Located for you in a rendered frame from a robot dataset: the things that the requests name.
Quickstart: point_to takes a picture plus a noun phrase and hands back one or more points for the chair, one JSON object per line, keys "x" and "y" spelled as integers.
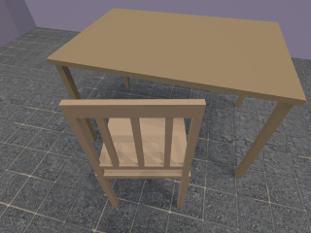
{"x": 144, "y": 138}

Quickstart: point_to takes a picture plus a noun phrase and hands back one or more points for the table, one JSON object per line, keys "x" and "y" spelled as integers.
{"x": 237, "y": 56}

